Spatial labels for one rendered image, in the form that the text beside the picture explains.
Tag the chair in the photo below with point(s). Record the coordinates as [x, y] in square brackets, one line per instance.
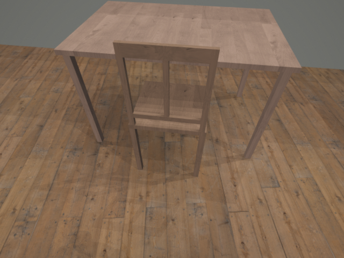
[164, 106]

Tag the table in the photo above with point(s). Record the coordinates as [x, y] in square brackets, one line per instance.
[248, 38]

